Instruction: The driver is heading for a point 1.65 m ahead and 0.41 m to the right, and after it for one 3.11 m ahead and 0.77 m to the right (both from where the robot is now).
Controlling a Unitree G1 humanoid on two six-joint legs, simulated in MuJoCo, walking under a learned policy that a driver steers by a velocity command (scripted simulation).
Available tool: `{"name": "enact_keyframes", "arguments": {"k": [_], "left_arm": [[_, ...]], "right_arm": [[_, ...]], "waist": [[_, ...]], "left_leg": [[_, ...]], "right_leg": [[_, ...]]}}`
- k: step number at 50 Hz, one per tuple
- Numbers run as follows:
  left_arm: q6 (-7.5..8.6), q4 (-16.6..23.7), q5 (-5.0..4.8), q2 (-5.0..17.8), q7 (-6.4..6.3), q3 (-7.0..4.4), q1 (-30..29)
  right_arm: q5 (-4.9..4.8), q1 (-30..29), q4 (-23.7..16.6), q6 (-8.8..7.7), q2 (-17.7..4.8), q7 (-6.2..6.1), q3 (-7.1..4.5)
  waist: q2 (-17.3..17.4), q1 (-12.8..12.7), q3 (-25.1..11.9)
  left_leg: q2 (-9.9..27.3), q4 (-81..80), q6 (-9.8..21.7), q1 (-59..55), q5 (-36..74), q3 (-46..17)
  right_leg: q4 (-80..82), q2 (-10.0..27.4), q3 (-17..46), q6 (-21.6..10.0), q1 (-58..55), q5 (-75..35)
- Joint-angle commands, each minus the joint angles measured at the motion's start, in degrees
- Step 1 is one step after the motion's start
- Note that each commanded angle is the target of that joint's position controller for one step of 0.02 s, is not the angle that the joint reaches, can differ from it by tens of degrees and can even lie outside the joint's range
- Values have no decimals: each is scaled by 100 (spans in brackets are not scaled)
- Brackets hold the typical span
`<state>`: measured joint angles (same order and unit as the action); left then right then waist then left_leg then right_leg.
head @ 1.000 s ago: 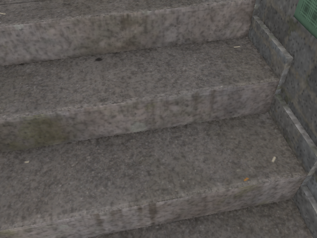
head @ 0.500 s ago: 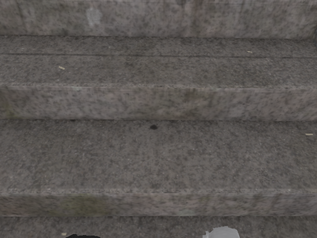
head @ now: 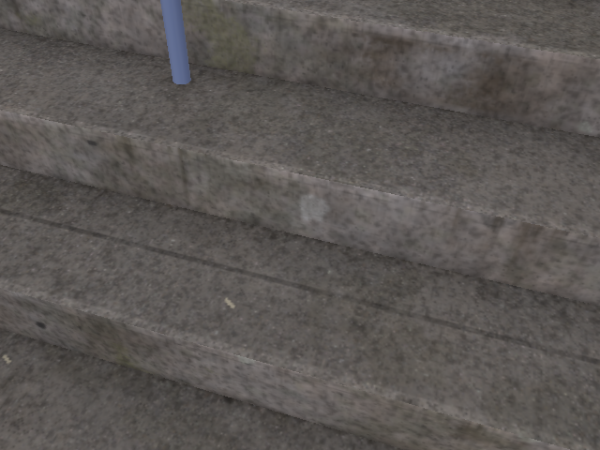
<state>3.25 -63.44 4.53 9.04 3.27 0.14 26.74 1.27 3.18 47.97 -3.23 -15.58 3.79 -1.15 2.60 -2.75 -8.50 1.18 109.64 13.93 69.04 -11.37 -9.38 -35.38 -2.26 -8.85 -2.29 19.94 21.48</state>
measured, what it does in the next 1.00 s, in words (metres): climbs, turning right: left foot 0.17 m higher, then right foot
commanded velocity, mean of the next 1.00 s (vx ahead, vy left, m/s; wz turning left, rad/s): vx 0.09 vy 0.00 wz -0.26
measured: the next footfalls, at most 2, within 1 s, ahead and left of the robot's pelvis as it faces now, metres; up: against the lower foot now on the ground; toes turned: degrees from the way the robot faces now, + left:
left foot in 0.22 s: +0.36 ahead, +0.16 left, +0.17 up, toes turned +6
right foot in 0.74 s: +0.29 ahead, -0.07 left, +0.17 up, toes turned -21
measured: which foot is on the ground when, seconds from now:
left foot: up 0.00-0.20, down 0.22-0.76, up 0.78-1.00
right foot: down 0.00-0.26, up 0.28-0.72, down 0.74-1.00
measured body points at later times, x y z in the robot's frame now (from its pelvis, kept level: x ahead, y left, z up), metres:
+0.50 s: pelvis +0.23 +0.07 +0.15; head +0.25 +0.07 +0.60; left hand +0.33 +0.31 +0.01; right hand +0.29 -0.17 +0.01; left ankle +0.31 +0.16 -0.55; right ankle +0.20 -0.08 -0.41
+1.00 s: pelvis +0.27 +0.04 +0.19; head +0.28 +0.02 +0.64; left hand +0.48 +0.24 +0.09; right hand +0.41 -0.28 +0.12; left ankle +0.29 +0.18 -0.41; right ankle +0.25 -0.06 -0.55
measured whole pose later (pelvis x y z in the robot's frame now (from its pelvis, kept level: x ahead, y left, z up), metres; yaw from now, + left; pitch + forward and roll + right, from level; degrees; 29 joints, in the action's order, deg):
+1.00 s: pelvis +0.27 +0.04 +0.19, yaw -21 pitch +6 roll +1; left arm 3.1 -43.4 2.3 12.7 0.7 -3.4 12.2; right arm 1.9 0.2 41.3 -4.4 -15.3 -2.5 -4.2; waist 1.1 -2.7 -5.7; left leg -2.3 82.4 -4.7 42.3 -19.9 -3.4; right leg -31.5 -3.2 4.1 -5.5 23.5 14.2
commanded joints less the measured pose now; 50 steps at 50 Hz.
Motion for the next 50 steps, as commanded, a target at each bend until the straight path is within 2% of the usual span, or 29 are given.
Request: {"name": "enact_keyframes", "arguments": {"k": [1,3,4,5,6,7,8,11,12,13,14,15,16,18,20,22,25,27,30,35,37,38,39,40,41,42,44,47,50], "left_arm": [[323,405,170,-70,-11,86,-652],[359,-44,362,69,-172,98,317],[368,-145,312,144,-156,96,485],[361,-258,250,127,-99,120,862],[306,182,76,179,43,100,125],[283,97,-38,399,247,53,319],[359,365,-255,692,248,-21,185],[642,559,-461,1128,186,-195,395],[665,505,-326,845,207,-203,995],[650,588,-316,828,243,-233,1113],[441,625,-973,878,-86,-379,656],[283,737,-814,639,-202,-434,375],[331,570,-410,255,68,-444,489],[299,538,-294,-15,102,-359,2],[203,497,-258,-214,-10,-205,-212],[73,353,-332,41,-60,-233,-424],[116,912,-277,304,-16,-283,-1590],[117,1279,-228,550,-2,-277,-2112],[133,1377,-101,532,35,-303,-1723],[189,1934,-335,569,-113,-315,-2105],[275,1933,-396,686,-170,-417,-1980],[323,1884,-327,793,-168,-491,-1938],[399,1988,-467,1495,-245,-642,-1956],[449,1840,-309,1640,-266,-740,-1138],[519,1650,-78,1700,-273,-796,-905],[498,1709,-34,1655,-241,-826,-1251],[331,2063,-265,1208,-237,-664,-2107],[70,2438,-221,852,-273,-444,-2110],[64,2727,-224,1004,-253,-427,-1744]], "right_arm": [[-37,-509,-597,18,466,5,317],[-70,-1368,-1053,20,503,-122,438],[-19,-1846,-1240,51,385,-170,453],[34,-2434,-1547,145,343,-184,485],[158,-2460,-1535,319,610,-39,561],[59,-2866,-1674,538,764,83,710],[86,-2370,-1424,614,695,196,642],[25,-1077,-638,282,129,67,401],[-68,-655,-558,216,103,8,429],[45,285,-372,281,-181,30,385],[105,1583,-67,215,-263,-424,65],[14,1067,75,196,-454,-487,-19],[219,1195,182,17,-878,-229,-156],[66,121,533,-72,-236,-97,-37],[4,-616,555,-125,626,-173,165],[41,-912,473,-186,1157,-270,345],[3,-734,420,-413,577,-402,199],[-50,-536,271,-516,-105,-507,-3],[94,-1020,-13,-708,-543,-484,-133],[57,-450,84,-503,-522,-567,-267],[38,-274,90,-290,-406,-510,-280],[-4,22,166,-243,-190,-484,-251],[-77,27,-354,-303,139,-597,-186],[-86,-991,-675,-382,-123,-620,-217],[-55,-1436,-819,-328,71,-566,-151],[-32,-1276,-806,-229,-39,-544,-191],[92,-920,-765,-197,-362,-599,-365],[39,-492,-992,-204,-290,-657,-410],[103,-234,-1104,-178,-329,-661,-393]], "waist": [[-535,354,330],[-509,34,602],[-141,-68,545],[-281,-148,387],[-575,171,307],[-1000,127,541],[-1115,363,377],[-1222,706,-192],[-603,604,-1172],[271,882,-2000],[1201,1271,-1933],[946,897,-1913],[1291,940,-1491],[-221,364,-234],[-458,5,-379],[-546,-187,-469],[-484,-195,-422],[-42,84,-226],[-31,-90,184],[-139,275,333],[-264,294,188],[-562,391,166],[-1896,655,-321],[-1814,-159,-157],[-1503,-364,-211],[-1150,-202,-230],[-453,196,-126],[-367,332,-264],[-840,210,-196]], "left_leg": [[141,801,-176,612,-704,722],[216,869,-64,2193,-1659,570],[399,-630,-92,2153,-1335,719],[599,-1367,-82,1768,-699,854],[642,-2360,-174,-247,-107,1504],[502,-2485,-309,-1463,-1016,1222],[211,-2430,-590,-1937,-1212,1780],[-264,-4579,-467,-3267,221,1744],[99,-4315,55,-5348,2553,616],[640,-5669,428,-6822,2341,-977],[1744,-6831,670,-6794,2754,-2271],[1732,-7655,759,-5945,2702,-2720],[1638,-7947,537,-5221,66,-2933],[1476,-7927,115,-4036,-677,-1797],[1443,-8161,96,-3789,-44,-1275],[1398,-8517,-113,-3635,321,-643],[1083,-8991,-321,-3990,241,1094],[1075,-9480,-281,-4312,-306,1265],[1239,-9524,-155,-3969,272,1546],[1946,-9003,99,-5964,706,1274],[1904,-8493,-292,-5888,250,1353],[1474,-7877,-710,-5734,-249,1800],[331,-6752,-1452,-4536,-1173,2586],[-185,-5839,-1747,-2968,-2166,2004],[-94,-4575,-1728,-2172,-2342,1306],[-52,-3529,-1724,-1867,-2250,861],[38,-2699,-1618,-2139,-1754,487],[-137,-2422,-1757,-2281,-812,221],[-285,-2274,-2035,-1626,-569,172]], "right_leg": [[1913,1131,1109,-1027,-91,-2931],[1997,1468,1386,-947,-1610,-3161],[2085,1399,1291,-890,-1869,-2671],[2193,1471,1382,-810,-1631,-2730],[2846,1317,740,-927,-149,-2617],[3439,1549,820,-895,992,-2340],[3237,1600,620,-1045,544,-3541],[1758,1684,353,-518,-1710,-8657],[766,1291,549,-77,-363,-8545],[-318,662,890,87,732,-5738],[-3155,93,344,204,492,-1941],[-5252,-75,1240,315,686,-386],[-6371,-5,2647,151,1911,-1080],[-6788,101,2257,-22,2635,-1433],[-6861,389,2139,-204,2739,-1175],[-6514,530,2294,-177,2698,-1476],[-4665,862,1482,306,2270,-430],[-3305,830,1049,586,1942,160],[-3334,904,968,301,846,-747],[-1002,855,879,131,1063,1],[409,441,629,-65,182,-1128],[1006,425,924,-461,-256,-2177],[1098,1639,2892,-1792,-1155,-4190],[1458,2052,3888,-2200,-2037,-3913],[1306,1921,3645,-1961,-2360,-3988],[1107,1823,3306,-1789,-2276,-4200],[1083,1708,2890,-1693,-1296,-4161],[1021,1509,3155,-1778,-628,-3076],[1081,1369,3500,-1822,-912,-2166]]}}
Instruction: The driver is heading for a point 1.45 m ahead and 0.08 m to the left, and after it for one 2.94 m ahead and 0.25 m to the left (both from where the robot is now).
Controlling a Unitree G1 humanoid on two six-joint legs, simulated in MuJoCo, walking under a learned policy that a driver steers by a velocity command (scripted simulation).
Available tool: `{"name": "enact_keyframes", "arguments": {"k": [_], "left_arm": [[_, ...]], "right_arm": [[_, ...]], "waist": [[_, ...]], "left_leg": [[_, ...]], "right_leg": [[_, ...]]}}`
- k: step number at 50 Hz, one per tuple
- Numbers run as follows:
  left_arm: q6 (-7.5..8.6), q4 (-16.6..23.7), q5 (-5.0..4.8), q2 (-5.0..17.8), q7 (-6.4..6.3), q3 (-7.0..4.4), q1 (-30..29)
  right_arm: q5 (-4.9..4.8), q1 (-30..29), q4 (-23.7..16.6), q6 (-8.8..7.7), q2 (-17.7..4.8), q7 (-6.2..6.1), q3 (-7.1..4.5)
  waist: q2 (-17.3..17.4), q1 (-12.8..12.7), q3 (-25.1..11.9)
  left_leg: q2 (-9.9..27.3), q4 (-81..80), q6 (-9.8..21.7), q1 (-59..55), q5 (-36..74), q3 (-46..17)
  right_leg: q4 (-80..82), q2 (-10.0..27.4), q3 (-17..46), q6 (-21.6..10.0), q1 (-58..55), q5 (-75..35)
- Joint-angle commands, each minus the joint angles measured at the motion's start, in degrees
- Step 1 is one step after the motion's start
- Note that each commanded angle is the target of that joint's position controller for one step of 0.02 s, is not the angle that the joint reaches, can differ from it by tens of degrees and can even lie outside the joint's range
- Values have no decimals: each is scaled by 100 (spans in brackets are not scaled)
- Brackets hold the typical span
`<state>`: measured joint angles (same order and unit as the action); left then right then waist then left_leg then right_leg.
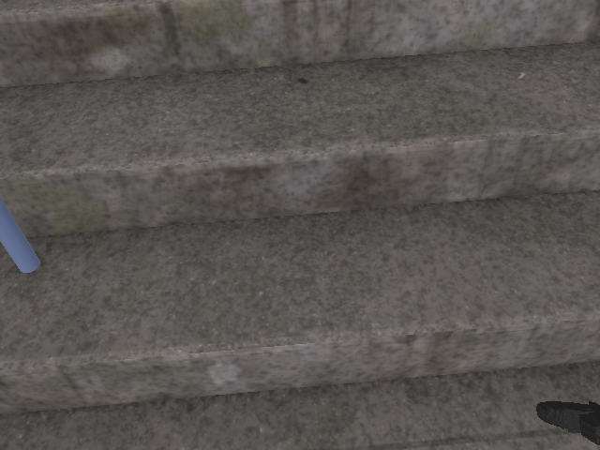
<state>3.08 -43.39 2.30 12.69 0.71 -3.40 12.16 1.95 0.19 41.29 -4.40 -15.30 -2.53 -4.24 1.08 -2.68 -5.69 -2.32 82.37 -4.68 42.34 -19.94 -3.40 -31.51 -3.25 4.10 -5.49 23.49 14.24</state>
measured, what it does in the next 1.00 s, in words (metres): steps on the spot: left foot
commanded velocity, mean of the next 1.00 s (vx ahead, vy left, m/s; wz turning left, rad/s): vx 0.00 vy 0.00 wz -0.17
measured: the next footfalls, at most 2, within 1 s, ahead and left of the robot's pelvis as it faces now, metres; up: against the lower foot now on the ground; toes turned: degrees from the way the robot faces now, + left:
left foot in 0.22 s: +0.06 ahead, +0.15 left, +0.00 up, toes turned -4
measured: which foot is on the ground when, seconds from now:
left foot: up 0.00-0.20, down 0.22-1.00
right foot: down 0.00-1.00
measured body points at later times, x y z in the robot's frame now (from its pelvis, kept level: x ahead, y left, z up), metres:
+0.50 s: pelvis +0.03 +0.07 -0.01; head +0.04 +0.07 +0.44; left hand +0.21 +0.29 -0.11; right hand +0.18 -0.15 -0.11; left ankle +0.02 +0.16 -0.73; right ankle +0.02 -0.09 -0.73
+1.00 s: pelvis +0.02 +0.05 +0.00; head +0.03 +0.06 +0.45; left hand +0.14 +0.27 -0.13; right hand +0.09 -0.20 -0.12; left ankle +0.02 +0.16 -0.73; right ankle +0.02 -0.09 -0.73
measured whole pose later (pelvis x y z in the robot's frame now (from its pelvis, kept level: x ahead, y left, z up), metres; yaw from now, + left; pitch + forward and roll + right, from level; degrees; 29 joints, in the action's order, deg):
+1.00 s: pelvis +0.02 +0.05 +0.00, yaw -7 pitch +1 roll +0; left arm 0.7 -43.6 0.6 9.7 -1.4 -1.7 16.0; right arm 1.3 14.8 44.5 -0.2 -10.9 -1.7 -1.6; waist -1.0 -0.1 0.1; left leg 0.2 29.7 1.3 13.7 -16.7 3.0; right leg -28.7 -1.1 6.4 1.5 15.1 14.3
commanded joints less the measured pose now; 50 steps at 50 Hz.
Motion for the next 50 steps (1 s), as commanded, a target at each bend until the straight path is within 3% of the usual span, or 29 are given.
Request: {"name": "enact_keyframes", "arguments": {"k": [1,3,4,7,8,9,10,11,12,13,14,15,16,17,18,19,21,24,25,27,28,33,34,35,37,40,49,50], "left_arm": [[131,784,-23,630,10,-49,-273],[215,873,-91,663,-15,-35,-292],[295,992,-182,691,0,-26,-519],[364,1036,-265,727,-39,-3,-697],[302,957,-284,852,-41,-52,-710],[229,864,-245,866,39,-34,-957],[155,754,-276,750,145,-3,-757],[149,552,-297,484,220,49,-239],[149,429,-356,148,219,86,414],[183,505,-277,-45,202,174,864],[142,452,-335,437,171,59,265],[61,416,-358,400,127,58,73],[10,355,-378,389,131,59,-32],[-6,490,-369,465,91,29,-279],[30,586,-333,490,67,36,-443],[70,650,-367,519,29,12,-526],[135,709,-370,467,-17,42,-669],[111,676,-308,360,-18,65,-448],[90,620,-288,335,21,68,-331],[48,590,-284,342,66,69,-264],[56,575,-339,394,50,58,-217],[73,565,-328,419,57,88,-197],[40,604,-156,187,-102,82,20],[10,534,-169,211,-190,84,115],[-48,519,-176,253,-256,63,140],[-111,469,-160,275,-271,39,250],[-184,273,-135,168,-280,37,544],[-138,327,-301,368,-68,18,285]], "right_arm": [[32,204,-422,-53,-446,-43,-91],[39,262,-468,-20,-453,-39,-56],[53,402,-385,19,-465,20,-34],[98,488,-384,75,-71,271,121],[13,444,-501,49,47,404,161],[-146,691,-559,-8,177,557,213],[-263,750,-462,-54,178,635,221],[-274,807,-491,-116,89,635,201],[-188,866,-577,-222,-520,559,92],[-271,-73,-848,-271,-726,673,140],[-335,-177,-869,-233,-328,762,212],[-447,-106,-689,-191,-165,854,258],[-495,-69,-605,-158,86,947,323],[-437,-18,-595,-133,-37,939,273],[-352,79,-523,-119,-180,874,217],[-282,242,-435,-122,-262,826,191],[-199,401,-351,-106,-235,764,161],[-172,513,-288,-62,4,788,194],[-171,450,-290,-47,167,828,256],[-139,510,-269,-23,174,868,241],[-153,493,-275,-17,76,857,184],[-111,509,-284,11,112,823,161],[-78,829,-258,110,-58,275,109],[-86,881,-196,146,-98,79,128],[-96,855,-229,194,-21,-21,168],[-106,961,-199,273,31,-5,185],[-68,1474,-13,377,-84,-47,152],[-37,1248,-89,315,-58,437,148]], "waist": [[-626,183,-512],[-555,195,-498],[-591,267,-461],[-603,213,-271],[-681,171,-206],[-700,419,-270],[-459,399,-241],[-380,371,-416],[328,67,-692],[1058,-553,-875],[118,-319,-688],[202,-230,-304],[299,-126,44],[326,39,186],[269,133,106],[290,222,13],[210,323,-82],[215,270,-30],[155,211,-33],[152,237,9],[227,247,6],[45,267,-49],[-231,255,-227],[-328,231,-225],[-255,224,-158],[-70,220,39],[-74,232,486],[212,254,744]], "left_leg": [[83,496,-245,1091,238,-393],[164,108,-341,1012,81,-332],[279,-406,-395,576,84,-11],[447,-2555,-281,-858,-467,338],[351,-3398,-232,-1285,-651,464],[361,-4225,-135,-2008,336,513],[250,-5050,-52,-2332,850,660],[459,-5375,232,-2842,1399,391],[1281,-5399,1279,-3198,3888,-654],[2011,-5406,2436,-3747,4515,-2102],[1803,-5402,2165,-3188,3054,-1948],[1473,-5620,1637,-2690,1483,-1613],[1266,-5790,1224,-2439,505,-1403],[1178,-5875,993,-2691,415,-1054],[1195,-5850,952,-2936,542,-937],[1195,-5784,947,-3184,760,-794],[1211,-5646,1064,-3537,1366,-637],[1125,-5566,1192,-3621,1740,-373],[1028,-5506,1148,-3557,1751,-228],[867,-5429,1037,-3586,1780,-7],[822,-5391,1010,-3612,1784,56],[666,-5262,940,-3569,1855,245],[842,-5354,755,-3492,2847,235],[781,-5312,692,-3520,2992,301],[733,-5389,646,-3483,2786,337],[688,-5547,634,-3405,2150,345],[691,-5875,666,-3026,733,219],[509,-6021,882,-2959,-495,305]], "right_leg": [[689,1450,2201,-1472,-1229,-1385],[674,1377,2265,-1354,-1129,-1420],[708,1306,1869,-1142,-900,-1492],[531,998,1579,-617,-111,-602],[536,979,1609,-605,-4,-502],[276,1066,1666,-602,175,-681],[257,1119,1813,-737,145,-854],[-69,1003,1902,-533,87,-731],[-1095,264,1219,132,201,107],[-1139,-18,541,870,1124,991],[-1153,334,316,1124,724,602],[-741,411,300,1116,328,196],[-518,416,301,1068,250,94],[-531,251,254,880,572,177],[-423,258,172,768,590,56],[-359,282,155,711,596,-42],[-274,316,179,656,653,-281],[-138,341,142,646,495,-460],[-32,344,132,653,361,-496],[76,302,120,594,331,-553],[69,297,129,523,330,-659],[182,310,173,437,174,-904],[191,552,290,498,-561,-1991],[169,559,316,523,-727,-2304],[218,585,346,522,-855,-2360],[394,599,351,487,-849,-1906],[706,563,303,409,-724,-1015],[843,270,246,185,-46,374]]}}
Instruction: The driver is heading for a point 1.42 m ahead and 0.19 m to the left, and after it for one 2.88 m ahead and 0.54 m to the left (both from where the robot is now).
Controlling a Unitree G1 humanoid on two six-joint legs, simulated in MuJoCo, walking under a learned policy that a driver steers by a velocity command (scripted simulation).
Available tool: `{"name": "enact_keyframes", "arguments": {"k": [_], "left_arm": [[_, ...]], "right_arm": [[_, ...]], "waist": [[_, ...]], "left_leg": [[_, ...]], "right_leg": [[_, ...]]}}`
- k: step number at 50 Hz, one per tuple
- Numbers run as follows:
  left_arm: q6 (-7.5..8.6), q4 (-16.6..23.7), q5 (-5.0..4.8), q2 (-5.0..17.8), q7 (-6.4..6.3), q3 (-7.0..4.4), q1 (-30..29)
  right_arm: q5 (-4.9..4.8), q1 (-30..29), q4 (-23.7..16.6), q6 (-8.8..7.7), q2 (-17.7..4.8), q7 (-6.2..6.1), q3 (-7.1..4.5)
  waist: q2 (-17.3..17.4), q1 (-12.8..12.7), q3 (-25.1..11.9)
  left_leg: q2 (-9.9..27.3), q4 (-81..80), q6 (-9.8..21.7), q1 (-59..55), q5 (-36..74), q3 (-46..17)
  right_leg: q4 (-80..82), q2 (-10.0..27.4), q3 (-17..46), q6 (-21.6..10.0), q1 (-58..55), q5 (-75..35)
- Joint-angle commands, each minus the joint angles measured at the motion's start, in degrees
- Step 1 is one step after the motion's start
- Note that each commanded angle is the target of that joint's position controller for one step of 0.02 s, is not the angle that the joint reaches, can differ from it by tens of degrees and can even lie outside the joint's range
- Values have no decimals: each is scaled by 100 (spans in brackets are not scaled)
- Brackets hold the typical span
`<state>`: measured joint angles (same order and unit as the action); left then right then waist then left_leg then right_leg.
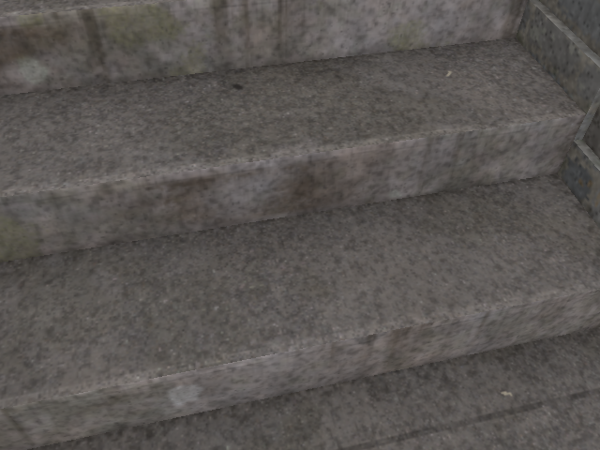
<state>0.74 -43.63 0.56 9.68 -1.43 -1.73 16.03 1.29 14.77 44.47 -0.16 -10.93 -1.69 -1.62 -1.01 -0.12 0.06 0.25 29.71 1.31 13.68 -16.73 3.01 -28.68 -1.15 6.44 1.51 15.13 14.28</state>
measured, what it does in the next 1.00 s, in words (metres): climbs: left foot 0.17 m higher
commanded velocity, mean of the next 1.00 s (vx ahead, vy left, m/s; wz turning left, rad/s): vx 0.29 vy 0.00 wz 0.00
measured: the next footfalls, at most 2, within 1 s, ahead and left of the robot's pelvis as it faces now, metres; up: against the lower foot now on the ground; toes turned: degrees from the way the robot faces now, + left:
left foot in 0.84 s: +0.40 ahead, +0.09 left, +0.17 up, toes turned +7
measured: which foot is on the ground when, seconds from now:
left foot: down 0.00-0.44, up 0.46-0.82, down 0.84-1.00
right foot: down 0.00-0.84, up 0.86-1.00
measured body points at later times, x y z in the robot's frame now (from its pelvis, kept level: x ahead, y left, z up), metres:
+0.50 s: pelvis +0.06 -0.03 -0.01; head +0.05 -0.04 +0.44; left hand +0.08 +0.22 -0.14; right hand +0.10 -0.29 -0.15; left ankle -0.01 +0.09 -0.70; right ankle +0.02 -0.13 -0.74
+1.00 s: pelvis +0.32 +0.03 +0.11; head +0.32 +0.04 +0.56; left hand +0.44 +0.27 -0.02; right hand +0.37 -0.22 -0.03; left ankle +0.36 +0.08 -0.56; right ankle +0.25 -0.13 -0.38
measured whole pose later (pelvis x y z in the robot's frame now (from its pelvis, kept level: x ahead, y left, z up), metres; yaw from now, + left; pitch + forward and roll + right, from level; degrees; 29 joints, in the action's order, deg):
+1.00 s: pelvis +0.32 +0.03 +0.11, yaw -1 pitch +3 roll +2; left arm 5.3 -47.8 1.8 12.4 2.4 -3.2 12.3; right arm 1.6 15.8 55.3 -3.1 -11.2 1.2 -2.3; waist -3.1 -0.6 -2.6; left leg -1.7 56.6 6.7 33.5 -26.4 12.0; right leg -108.2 -4.2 10.9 -10.4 44.6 -0.2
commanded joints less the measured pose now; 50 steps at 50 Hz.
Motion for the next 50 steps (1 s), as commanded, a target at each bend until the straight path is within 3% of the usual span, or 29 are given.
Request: {"name": "enact_keyframes", "arguments": {"k": [1,5,6,9,14,17,18,19,20,21,22,24,25,26,28,29,30,33,36,38,40,42,43,44,46,47,48,49,50], "left_arm": [[74,295,-88,726,267,-160,-128],[40,89,-81,559,402,-120,14],[158,105,43,418,152,-130,249],[185,-74,2,446,-72,-111,413],[25,-200,66,613,-92,-168,699],[60,-140,87,499,-25,-149,646],[73,-23,93,476,16,-132,418],[425,76,332,714,184,-208,116],[525,78,232,622,192,-231,183],[373,-92,-6,172,201,-108,816],[340,-414,27,304,133,-129,1661],[271,-708,143,1166,34,-403,2844],[260,-650,172,1018,1,-336,2583],[339,-835,375,891,188,-150,2554],[295,-1262,622,292,485,164,2341],[316,-1408,542,-34,557,315,2159],[586,-1217,113,690,323,-49,2054],[819,-1559,148,466,227,142,1654],[604,-1956,-132,329,-68,202,1863],[481,-1647,-315,430,-94,257,1384],[650,-1567,-378,1327,-19,11,1551],[772,-1421,-317,1689,181,-300,1070],[857,-951,-246,932,451,-254,869],[877,-685,135,547,556,-268,711],[805,-85,348,-41,535,-136,124],[506,-576,-69,152,580,-73,-87],[424,-336,-50,79,584,-22,-113],[468,175,265,-614,334,92,58],[399,247,248,-727,244,190,-80]], "right_arm": [[60,-79,-327,-166,-449,592,-89],[15,3,-130,-252,-374,892,-10],[-22,300,-46,-215,-749,216,-193],[-37,495,91,-176,-629,-169,-127],[-14,611,165,17,-835,-110,-222],[-47,875,227,6,-1023,-69,-329],[1,863,217,-28,-1056,-47,-354],[243,396,91,-274,-713,116,-200],[188,-36,-50,-356,-856,183,-220],[-161,247,110,-227,-1126,129,-349],[-181,53,111,-152,-980,56,-334],[-177,-219,-221,-217,-517,114,-178],[-18,-393,-240,-297,-506,182,-204],[274,-605,-15,-510,-53,503,33],[264,-697,-281,-651,54,609,118],[290,-866,-425,-588,146,629,175],[6,-1430,-902,-542,472,300,232],[-119,-2342,-1611,-204,549,23,389],[-180,-3066,-2276,-35,472,20,547],[-267,-2136,-1796,15,512,152,574],[-391,-448,-1203,7,133,69,320],[24,1170,-574,-63,-716,23,-115],[104,1388,-257,-57,-1514,-67,-345],[-28,840,-220,0,-1544,-95,-441],[-121,-198,209,-223,-543,72,-242],[216,586,676,-278,12,472,96],[360,521,1013,-336,473,606,221],[-56,199,1201,-477,408,346,-33],[-64,236,1379,-605,422,286,13]], "waist": [[352,65,282],[205,7,94],[-43,-15,-1],[-188,-4,-308],[481,19,407],[793,121,698],[964,206,692],[648,136,764],[844,-87,665],[1113,-208,541],[674,-524,774],[-1909,-900,459],[-1231,-773,686],[-1235,-1071,787],[-3,-537,472],[182,-311,182],[69,-320,-236],[-496,-140,725],[-389,-84,1266],[-8,97,424],[-986,811,-1157],[-917,1583,-2226],[1303,1197,-2156],[1476,854,-2305],[99,-29,-424],[49,687,688],[-196,204,435],[298,-546,-134],[140,-656,159]], "left_leg": [[378,-970,308,30,-1333,-520],[346,-982,111,138,-1101,-409],[513,-809,86,-5,255,-519],[478,-564,64,-350,1089,-380],[582,-1168,429,146,-2430,-945],[1167,-1465,876,200,-3419,-1760],[1314,-1538,986,6,-3612,-1972],[2049,-1736,1669,423,-2865,-2415],[1922,-1950,1634,971,-2655,-2097],[1108,-1495,1075,957,-2859,-1264],[728,-539,880,1880,-2387,-810],[-173,3020,370,3528,-1050,249],[52,4588,323,4059,-921,-104],[-501,7977,774,5851,-675,-1419],[-435,9605,1491,7565,-30,-1614],[-131,9651,1658,7609,-190,-1275],[-199,10097,1012,6733,-878,-501],[149,10127,625,6920,-1343,6],[664,7464,713,5947,-1533,91],[258,5305,806,2590,-809,1116],[-349,4848,844,550,-877,1091],[-86,3082,1008,-773,-1514,-497],[1466,391,1670,-1499,-1760,-4024],[1837,-1296,1482,-1040,-2523,-6080],[1694,-959,1174,678,-3872,-4565],[1443,-615,1415,1538,-2026,-3597],[1535,-603,1225,1547,-1064,-3139],[1383,-746,871,1169,-1438,-2564],[1198,-765,690,1247,-1215,-1803]], "right_leg": [[680,30,-25,-488,848,813],[826,-27,-109,-307,300,188],[595,388,20,-375,-13,-1164],[479,418,68,-339,-168,-1790],[149,-66,-322,-589,640,1469],[-666,-100,-774,-642,1144,1407],[-897,-34,-924,-609,1411,1307],[-1106,-13,-815,-853,1283,997],[-996,103,-849,-1097,440,861],[-97,-74,-1185,-882,-176,1166],[364,-77,-827,-921,-1252,986],[2019,1924,3118,-1660,-2214,2563],[2148,2170,3405,-1953,-2070,2418],[1583,2347,3890,-2646,-1956,2280],[1058,2253,2495,-2359,-2028,685],[1070,2103,1840,-2168,-1853,559],[1188,1869,1092,-1388,-2075,256],[2089,1657,588,-1257,-579,36],[3306,1327,34,-1097,191,-544],[3422,917,-918,-1276,1018,-3666],[1394,1389,-888,-1335,-141,-8990],[-1937,1203,-583,-905,-444,-8598],[-4559,-210,-346,-536,1589,-2850],[-7005,-530,607,-558,2305,-907],[-8137,2,63,-721,3466,-1598],[-8666,-389,1352,-1459,4317,-2132],[-8710,-261,1392,-1898,4608,-2168],[-9045,-273,410,-1292,4222,-1170],[-8871,-128,427,-1179,4702,-820]]}}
